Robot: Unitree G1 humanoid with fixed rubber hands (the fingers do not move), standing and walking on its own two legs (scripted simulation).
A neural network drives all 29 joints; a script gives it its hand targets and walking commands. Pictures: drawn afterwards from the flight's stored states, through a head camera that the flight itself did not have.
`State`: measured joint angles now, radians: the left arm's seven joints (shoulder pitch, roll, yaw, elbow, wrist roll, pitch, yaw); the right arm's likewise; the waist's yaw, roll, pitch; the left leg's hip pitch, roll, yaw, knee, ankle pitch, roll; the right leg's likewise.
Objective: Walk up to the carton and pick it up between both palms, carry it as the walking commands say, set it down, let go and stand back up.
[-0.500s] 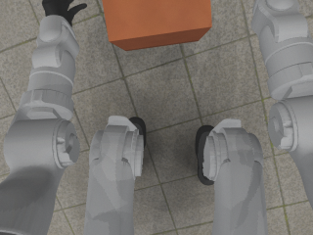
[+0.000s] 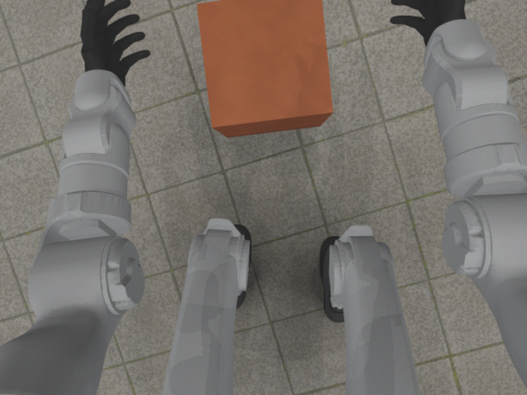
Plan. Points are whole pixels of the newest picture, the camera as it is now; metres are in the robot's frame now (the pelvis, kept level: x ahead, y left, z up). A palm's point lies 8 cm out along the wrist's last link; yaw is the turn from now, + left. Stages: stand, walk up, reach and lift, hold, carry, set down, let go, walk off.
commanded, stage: set down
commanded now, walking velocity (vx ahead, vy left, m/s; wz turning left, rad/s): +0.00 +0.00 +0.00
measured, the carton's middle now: (266, 73) +0.59 +0.05 -0.40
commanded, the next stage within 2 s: let go in 0.66 s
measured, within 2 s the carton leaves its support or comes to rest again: neither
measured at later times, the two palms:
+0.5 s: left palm out of the picture +0.50 +0.24 +0.05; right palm out of the picture +0.56 -0.17 +0.05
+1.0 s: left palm out of the picture +0.43 +0.24 +0.10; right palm out of the picture +0.46 -0.19 +0.09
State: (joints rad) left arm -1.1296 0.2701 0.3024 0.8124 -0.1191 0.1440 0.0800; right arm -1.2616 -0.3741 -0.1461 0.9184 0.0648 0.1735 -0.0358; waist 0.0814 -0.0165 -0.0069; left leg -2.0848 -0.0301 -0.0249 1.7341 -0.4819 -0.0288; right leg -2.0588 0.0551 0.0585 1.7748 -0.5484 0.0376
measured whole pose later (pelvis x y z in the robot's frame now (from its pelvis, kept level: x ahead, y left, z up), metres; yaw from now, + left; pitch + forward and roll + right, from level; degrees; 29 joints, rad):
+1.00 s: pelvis +0.06 +0.00 +0.21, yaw -1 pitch +41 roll +0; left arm -0.54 0.21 0.28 0.55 0.08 0.12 -0.11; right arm -0.61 -0.15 -0.22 0.57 -0.10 0.15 -0.04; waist 0.05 -0.02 -0.10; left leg -1.30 -0.01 -0.03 0.84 -0.26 -0.01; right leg -1.28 0.03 0.07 0.86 -0.30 0.02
